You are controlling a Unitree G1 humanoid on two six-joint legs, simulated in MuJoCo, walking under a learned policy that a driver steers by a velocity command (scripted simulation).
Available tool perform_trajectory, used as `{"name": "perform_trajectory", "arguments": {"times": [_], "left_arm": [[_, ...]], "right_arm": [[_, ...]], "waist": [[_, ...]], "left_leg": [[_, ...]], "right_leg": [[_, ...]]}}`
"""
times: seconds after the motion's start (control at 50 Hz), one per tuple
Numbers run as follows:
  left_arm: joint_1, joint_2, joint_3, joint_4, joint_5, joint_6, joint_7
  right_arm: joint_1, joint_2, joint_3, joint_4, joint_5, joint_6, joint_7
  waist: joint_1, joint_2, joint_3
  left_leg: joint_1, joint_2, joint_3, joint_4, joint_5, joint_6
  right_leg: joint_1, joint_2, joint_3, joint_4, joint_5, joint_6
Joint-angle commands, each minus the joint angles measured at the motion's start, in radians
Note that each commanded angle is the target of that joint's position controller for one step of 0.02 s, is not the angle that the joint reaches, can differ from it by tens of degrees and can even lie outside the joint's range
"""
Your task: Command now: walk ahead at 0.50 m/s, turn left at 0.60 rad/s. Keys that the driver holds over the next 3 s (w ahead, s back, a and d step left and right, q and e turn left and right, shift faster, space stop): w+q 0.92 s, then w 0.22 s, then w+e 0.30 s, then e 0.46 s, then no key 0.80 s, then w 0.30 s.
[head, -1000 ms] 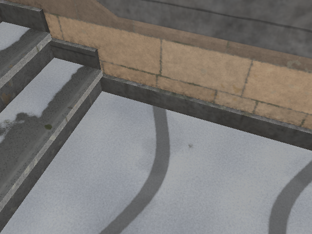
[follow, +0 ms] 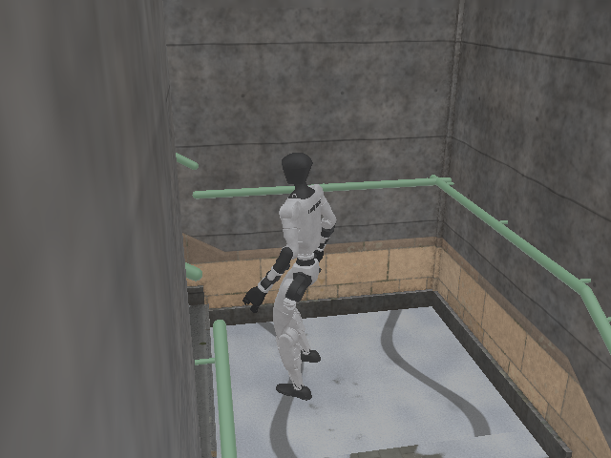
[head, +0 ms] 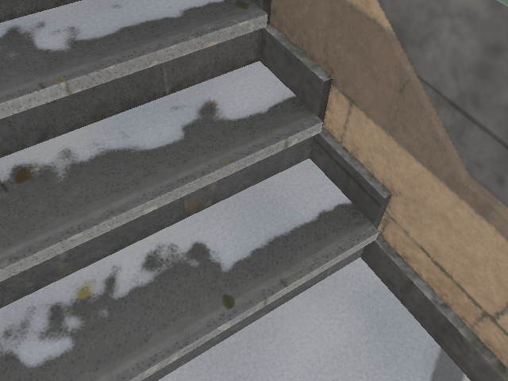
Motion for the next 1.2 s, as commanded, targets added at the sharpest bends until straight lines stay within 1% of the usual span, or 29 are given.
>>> {"name": "perform_trajectory", "arguments": {"times": [0.02, 0.14, 0.2, 0.22, 0.24, 0.26, 0.28, 0.32, 0.4, 0.48, 0.58, 0.66, 0.72, 0.78, 0.82, 0.84, 0.86, 0.88, 0.9, 0.92, 0.96, 0.98, 1.0, 1.04, 1.06, 1.1, 1.12, 1.16, 1.2], "left_arm": [[-0.053, 0.085, 0.015, -0.082, -0.009, 0.003, 0.003], [-0.125, 0.082, 0.012, -0.134, -0.030, -0.033, 0.006], [0.044, 0.107, 0.028, -0.095, -0.024, -0.058, 0.026], [0.153, 0.163, 0.045, -0.081, -0.005, -0.073, 0.043], [0.267, 0.249, 0.062, -0.084, 0.023, -0.072, 0.060], [0.220, 0.309, 0.081, -0.067, 0.012, -0.058, 0.057], [0.167, 0.188, 0.060, -0.083, 0.000, -0.046, 0.052], [0.103, 0.085, 0.029, -0.083, -0.021, -0.042, 0.049], [0.140, 0.079, 0.024, -0.043, -0.028, -0.086, 0.038], [0.185, 0.100, 0.038, -0.017, -0.038, -0.097, 0.042], [0.319, 0.106, 0.040, 0.015, -0.004, -0.068, 0.048], [0.502, 0.111, 0.051, 0.085, 0.039, -0.052, 0.045], [0.542, 0.079, 0.025, 0.162, 0.074, -0.077, 0.035], [0.429, 0.064, 0.004, 0.206, 0.008, -0.089, 0.036], [0.322, 0.096, 0.006, 0.177, -0.056, -0.059, 0.053], [0.280, 0.193, 0.023, 0.095, -0.088, -0.072, 0.041], [0.162, 0.361, 0.069, 0.028, -0.124, -0.082, 0.012], [0.103, 0.397, 0.104, -0.014, -0.149, -0.082, -0.020], [0.095, 0.185, 0.069, -0.108, -0.097, -0.091, -0.064], [0.200, 0.100, 0.055, -0.113, -0.051, -0.087, -0.070], [0.249, -0.032, 0.017, -0.126, -0.030, -0.052, -0.034], [0.255, 0.003, 0.028, -0.119, -0.032, -0.054, -0.064], [0.236, -0.018, 0.013, -0.095, -0.040, -0.051, -0.070], [0.223, -0.045, -0.007, -0.090, -0.039, -0.054, -0.054], [0.170, -0.052, -0.021, -0.111, -0.043, -0.048, -0.033], [0.069, -0.037, -0.031, -0.134, -0.074, -0.060, -0.003], [0.017, -0.070, -0.049, -0.164, -0.075, -0.068, -0.013], [-0.045, -0.115, -0.081, -0.169, -0.066, -0.067, -0.010], [-0.191, -0.035, -0.068, -0.237, -0.075, -0.047, -0.012]], "right_arm": [[-0.007, -0.182, -0.050, -0.050, 0.008, -0.021, -0.005], [0.024, -0.183, -0.059, -0.022, -0.012, -0.027, 0.004], [-0.032, -0.177, -0.056, -0.024, -0.007, -0.029, 0.008], [-0.030, -0.133, -0.040, -0.023, 0.002, -0.041, 0.009], [-0.045, -0.044, -0.013, -0.058, 0.020, -0.051, 0.000], [0.033, -0.069, -0.012, -0.070, 0.006, -0.037, -0.008], [0.024, -0.115, -0.018, -0.027, -0.015, -0.012, -0.012], [-0.047, -0.107, -0.016, -0.015, -0.021, 0.001, 0.005], [-0.077, -0.069, -0.005, -0.015, -0.046, 0.023, 0.023], [-0.196, -0.045, 0.008, -0.050, -0.055, 0.028, 0.035], [-0.341, -0.020, 0.012, -0.099, -0.058, 0.042, 0.020], [-0.576, 0.017, 0.010, -0.210, -0.021, 0.049, -0.027], [-0.793, 0.140, 0.066, -0.349, 0.013, 0.032, -0.065], [-0.849, 0.171, 0.108, -0.481, 0.000, 0.016, -0.053], [-0.590, 0.194, 0.132, -0.442, 0.015, 0.037, 0.012], [-0.309, 0.111, 0.086, -0.332, 0.003, 0.056, 0.018], [0.038, -0.008, 0.024, -0.226, 0.009, 0.072, 0.002], [0.103, -0.121, -0.022, -0.189, 0.012, 0.076, -0.013], [-0.034, -0.310, -0.071, -0.176, 0.004, 0.076, -0.034], [-0.053, -0.297, -0.094, -0.181, 0.000, 0.080, -0.046], [-0.153, -0.141, -0.047, -0.078, 0.006, 0.064, -0.032], [-0.058, -0.110, -0.024, -0.054, 0.030, 0.033, 0.022], [-0.022, -0.094, -0.015, 0.049, 0.022, 0.032, 0.040], [-0.060, 0.016, 0.045, 0.125, -0.020, 0.034, 0.064], [-0.034, 0.029, 0.055, 0.181, -0.082, 0.035, 0.086], [-0.098, 0.011, 0.042, 0.188, -0.085, -0.004, 0.108], [-0.013, -0.016, 0.040, 0.222, -0.099, -0.024, 0.102], [0.113, 0.058, 0.072, 0.296, -0.124, -0.029, 0.104], [0.136, -0.019, 0.066, 0.275, -0.119, -0.047, 0.123]], "waist": [[0.011, 0.103, -0.032], [-0.025, 0.140, -0.034], [0.070, 0.095, -0.093], [0.122, 0.022, -0.149], [0.168, -0.150, -0.238], [0.074, -0.299, -0.218], [0.056, -0.117, -0.141], [0.049, -0.039, -0.056], [0.033, -0.084, -0.091], [0.049, -0.081, -0.077], [0.115, -0.108, -0.042], [0.196, -0.089, 0.032], [0.179, -0.031, 0.171], [0.065, 0.049, 0.207], [-0.038, 0.043, 0.001], [-0.121, -0.085, -0.235], [-0.313, -0.195, -0.472], [-0.348, -0.134, -0.549], [-0.182, 0.358, -0.538], [-0.109, 0.259, -0.633], [0.048, 0.142, -0.397], [-0.031, 0.147, -0.308], [0.007, 0.158, -0.239], [0.089, 0.104, -0.152], [0.095, 0.026, -0.119], [0.149, -0.027, -0.103], [0.138, 0.068, -0.106], [0.127, 0.043, -0.047], [0.093, 0.046, -0.088]], "left_leg": [[0.045, 0.233, -0.262, -0.174, 0.120, 0.161], [0.070, 0.238, -0.316, -0.090, 0.202, 0.125], [-0.003, 0.172, -0.307, 0.104, 0.353, 0.065], [-0.087, 0.097, -0.247, 0.312, 0.324, 0.035], [-0.263, -0.007, -0.120, 0.566, -0.027, -0.002], [-0.459, -0.056, -0.056, 0.694, -0.355, -0.012], [-0.477, 0.048, -0.088, 0.752, -0.305, -0.003], [-0.431, 0.098, -0.053, 0.693, -0.203, -0.014], [-0.388, 0.111, -0.014, 0.708, -0.103, -0.054], [-0.389, 0.144, 0.038, 0.610, -0.004, -0.069], [-0.675, 0.178, 0.086, 0.897, -0.180, -0.046], [-1.227, 0.166, -0.022, 1.481, -0.460, -0.009], [-1.629, 0.133, -0.084, 1.863, -0.727, 0.061], [-1.377, 0.200, 0.069, 1.435, -0.713, 0.050], [-0.485, 0.143, 0.228, 0.960, -0.294, 0.054], [-0.037, -0.005, 0.297, 1.061, -0.154, 0.046], [0.205, -0.040, 0.227, 0.992, -0.070, 0.063], [0.291, -0.037, -0.025, 0.674, -0.098, 0.098], [0.312, 0.232, -0.608, 0.279, 0.227, 0.140], [0.306, 0.277, -0.775, 0.151, 0.299, 0.085], [0.070, 0.244, -0.663, 0.145, 0.052, 0.072], [0.004, 0.198, -0.534, 0.180, -0.199, 0.077], [-0.090, 0.183, -0.569, 0.115, -0.309, 0.079], [-0.223, 0.232, -0.661, 0.045, -0.279, 0.073], [-0.223, 0.237, -0.591, 0.062, -0.159, 0.062], [-0.313, 0.198, -0.353, 0.047, -0.118, -0.070], [-0.281, 0.189, -0.342, 0.035, -0.083, -0.072], [-0.238, 0.149, -0.232, 0.006, -0.250, -0.110], [-0.322, 0.112, -0.130, -0.060, -0.159, -0.105]], "right_leg": [[-0.024, 0.011, 0.002, -0.142, 0.114, 0.029], [0.090, 0.058, -0.003, -0.371, 0.210, 0.001], [0.371, 0.100, -0.040, -0.488, 0.142, -0.032], [0.532, -0.010, 0.079, -0.558, 0.043, -0.071], [0.711, -0.258, 0.375, -0.677, -0.215, -0.129], [0.717, -0.370, 0.738, -0.801, -0.283, -0.213], [0.648, -0.343, 0.627, -0.774, -0.359, -0.212], [0.536, -0.227, 0.341, -0.775, -0.121, -0.169], [0.498, -0.178, 0.061, -0.724, 0.490, -0.164], [0.465, -0.193, -0.058, -0.766, 0.486, -0.194], [0.672, -0.273, -0.035, -0.710, 0.450, -0.240], [0.974, -0.393, 0.049, -0.722, 0.355, -0.270], [1.023, -0.432, 0.023, -0.795, 0.260, -0.224], [0.729, -0.275, -0.231, -0.967, 0.214, -0.092], [0.294, -0.140, -0.380, -1.026, 0.650, -0.147], [0.256, -0.189, -0.343, -0.808, 1.456, -0.198], [0.348, -0.190, -0.318, -0.430, 1.866, -0.173], [0.303, -0.132, -0.200, -0.003, 1.484, -0.092], [-0.011, 0.134, -0.139, 0.525, -0.033, 0.018], [-0.043, 0.126, 0.111, 0.753, -0.015, -0.029], [-0.131, 0.076, 0.058, 0.813, 0.136, -0.046], [-0.383, 0.119, 0.286, 0.929, 0.315, -0.093], [-0.435, 0.140, 0.240, 1.067, 0.347, -0.159], [-0.587, 0.162, 0.320, 1.174, 0.414, -0.211], [-0.709, 0.179, 0.360, 1.192, 0.462, -0.233], [-0.723, 0.131, 0.256, 1.089, 0.445, -0.256], [-0.793, 0.164, 0.184, 1.321, 0.316, -0.257], [-0.904, 0.199, 0.167, 1.312, 0.222, -0.291], [-0.730, 0.190, 0.028, 1.053, 0.349, -0.235]]}}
